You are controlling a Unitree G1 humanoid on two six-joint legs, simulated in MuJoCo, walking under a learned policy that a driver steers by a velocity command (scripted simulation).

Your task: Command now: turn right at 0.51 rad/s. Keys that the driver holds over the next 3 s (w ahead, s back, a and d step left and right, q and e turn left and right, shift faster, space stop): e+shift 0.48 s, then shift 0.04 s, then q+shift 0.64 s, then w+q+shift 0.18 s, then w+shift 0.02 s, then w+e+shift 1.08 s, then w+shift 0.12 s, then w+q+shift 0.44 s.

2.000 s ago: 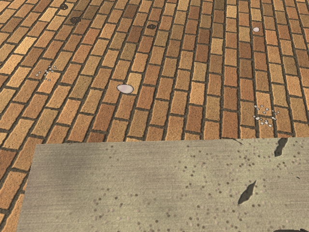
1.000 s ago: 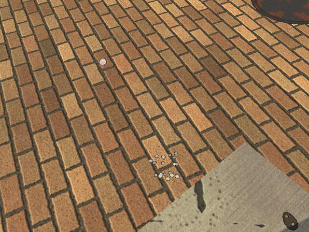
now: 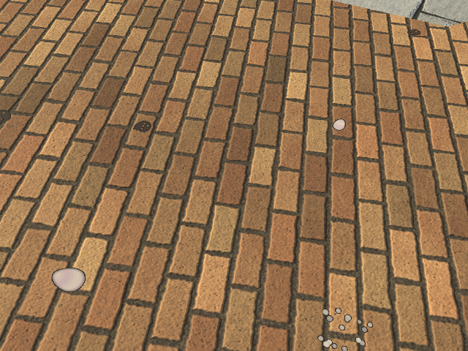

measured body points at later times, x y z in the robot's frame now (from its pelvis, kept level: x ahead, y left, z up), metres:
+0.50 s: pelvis +0.00 -0.05 +0.01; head +0.03 -0.09 +0.45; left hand +0.26 +0.16 -0.06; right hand +0.05 -0.38 -0.10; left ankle +0.10 +0.10 -0.67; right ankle -0.01 -0.13 -0.74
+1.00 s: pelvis +0.03 -0.05 +0.00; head +0.06 -0.07 +0.44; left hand +0.26 +0.17 -0.09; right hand +0.08 -0.38 -0.11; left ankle +0.11 +0.07 -0.73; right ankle -0.01 -0.14 -0.74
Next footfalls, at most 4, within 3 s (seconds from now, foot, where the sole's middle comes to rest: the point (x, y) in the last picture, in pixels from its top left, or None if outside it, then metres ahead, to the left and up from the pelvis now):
0.24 right None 0.02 -0.14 -0.77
0.70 left None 0.15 0.05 -0.77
1.58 left None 0.28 0.19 -0.77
2.06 right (242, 275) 0.70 0.01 -0.77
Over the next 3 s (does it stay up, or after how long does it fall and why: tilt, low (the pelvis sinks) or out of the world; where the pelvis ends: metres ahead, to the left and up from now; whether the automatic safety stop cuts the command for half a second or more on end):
stays up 1.19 -0.25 -0.01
